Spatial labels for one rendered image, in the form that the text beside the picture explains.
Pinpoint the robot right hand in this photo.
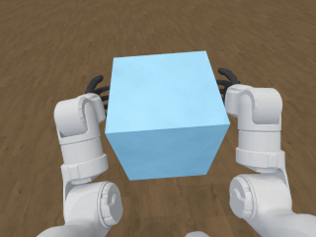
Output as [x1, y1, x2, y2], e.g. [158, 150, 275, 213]
[215, 68, 241, 106]

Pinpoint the left robot upper arm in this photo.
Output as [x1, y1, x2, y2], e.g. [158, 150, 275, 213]
[37, 181, 123, 237]

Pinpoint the right robot upper arm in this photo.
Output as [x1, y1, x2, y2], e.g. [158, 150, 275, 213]
[229, 174, 316, 237]

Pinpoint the right robot forearm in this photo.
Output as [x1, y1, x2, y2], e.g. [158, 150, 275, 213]
[224, 84, 292, 207]

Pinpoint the left robot forearm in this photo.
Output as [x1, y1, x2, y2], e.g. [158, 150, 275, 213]
[53, 93, 109, 221]

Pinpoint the carton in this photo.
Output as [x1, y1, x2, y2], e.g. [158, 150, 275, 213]
[105, 50, 230, 181]

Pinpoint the robot left hand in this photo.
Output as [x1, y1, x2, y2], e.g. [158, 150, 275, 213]
[85, 75, 111, 117]

